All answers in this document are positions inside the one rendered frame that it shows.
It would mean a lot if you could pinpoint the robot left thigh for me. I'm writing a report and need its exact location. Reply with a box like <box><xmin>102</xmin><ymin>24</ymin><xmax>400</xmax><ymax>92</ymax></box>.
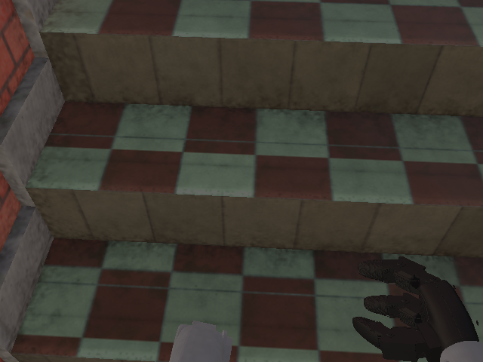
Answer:
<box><xmin>170</xmin><ymin>321</ymin><xmax>232</xmax><ymax>362</ymax></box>

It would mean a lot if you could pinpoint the right robot hand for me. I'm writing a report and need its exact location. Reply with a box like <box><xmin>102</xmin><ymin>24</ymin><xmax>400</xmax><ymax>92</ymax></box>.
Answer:
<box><xmin>352</xmin><ymin>256</ymin><xmax>479</xmax><ymax>362</ymax></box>

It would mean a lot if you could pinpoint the robot right forearm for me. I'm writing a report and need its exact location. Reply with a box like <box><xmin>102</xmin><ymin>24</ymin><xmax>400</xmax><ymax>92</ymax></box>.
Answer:
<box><xmin>440</xmin><ymin>341</ymin><xmax>483</xmax><ymax>362</ymax></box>

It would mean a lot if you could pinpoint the robot left shin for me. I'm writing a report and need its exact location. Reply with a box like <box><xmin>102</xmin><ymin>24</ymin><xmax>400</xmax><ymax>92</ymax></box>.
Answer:
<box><xmin>169</xmin><ymin>324</ymin><xmax>189</xmax><ymax>362</ymax></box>

